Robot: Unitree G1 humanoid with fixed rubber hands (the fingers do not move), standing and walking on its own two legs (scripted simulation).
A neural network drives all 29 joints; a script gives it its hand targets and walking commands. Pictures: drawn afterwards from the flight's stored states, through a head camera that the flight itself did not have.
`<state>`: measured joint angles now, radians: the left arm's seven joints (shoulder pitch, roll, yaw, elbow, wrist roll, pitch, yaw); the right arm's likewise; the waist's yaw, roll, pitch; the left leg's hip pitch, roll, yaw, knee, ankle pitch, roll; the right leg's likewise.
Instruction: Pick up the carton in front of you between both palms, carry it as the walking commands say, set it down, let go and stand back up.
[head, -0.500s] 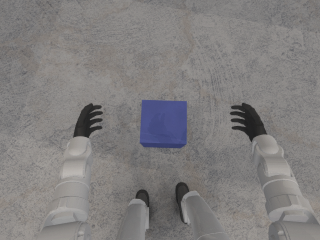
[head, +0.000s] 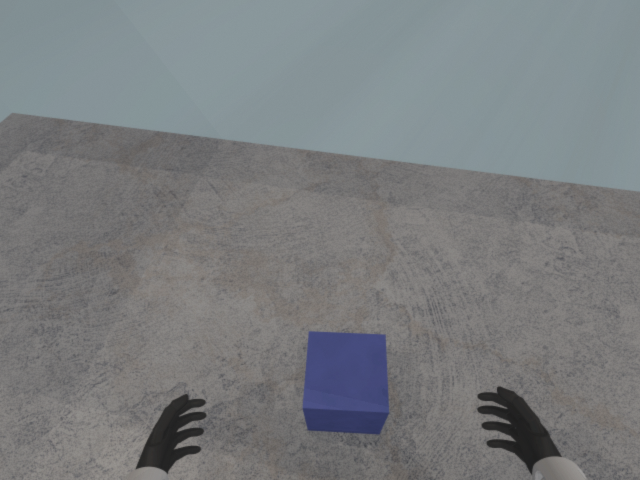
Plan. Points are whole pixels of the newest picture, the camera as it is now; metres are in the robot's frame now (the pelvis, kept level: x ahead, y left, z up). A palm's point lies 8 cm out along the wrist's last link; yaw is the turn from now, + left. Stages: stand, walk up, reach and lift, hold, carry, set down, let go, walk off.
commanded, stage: let go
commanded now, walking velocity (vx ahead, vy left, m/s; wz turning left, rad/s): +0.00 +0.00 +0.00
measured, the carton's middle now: (345, 384) +0.43 -0.04 -0.65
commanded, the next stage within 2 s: stand in 0.42 s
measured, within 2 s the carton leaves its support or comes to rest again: neither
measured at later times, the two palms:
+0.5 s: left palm out of the picture +0.15 +0.24 -0.08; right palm (557, 450) +0.16 -0.26 -0.07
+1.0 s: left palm out of the picture +0.13 +0.28 -0.09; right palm (582, 463) +0.15 -0.30 -0.09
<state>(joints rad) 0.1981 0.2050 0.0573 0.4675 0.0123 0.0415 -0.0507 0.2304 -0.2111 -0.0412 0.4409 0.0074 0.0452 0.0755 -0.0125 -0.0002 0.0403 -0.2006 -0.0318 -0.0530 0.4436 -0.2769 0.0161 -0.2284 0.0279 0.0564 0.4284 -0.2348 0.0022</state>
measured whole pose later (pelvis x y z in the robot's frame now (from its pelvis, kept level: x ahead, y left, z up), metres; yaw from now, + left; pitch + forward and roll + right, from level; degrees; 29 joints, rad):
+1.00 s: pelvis +0.02 -0.01 +0.00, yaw +1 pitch +0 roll +0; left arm 0.17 0.33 0.04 0.79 0.03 0.00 0.02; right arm 0.18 -0.35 -0.02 0.77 -0.03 0.01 -0.02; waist 0.00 0.02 0.01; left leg -0.14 -0.02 -0.07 0.47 -0.32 0.00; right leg -0.17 0.03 0.02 0.47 -0.29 -0.02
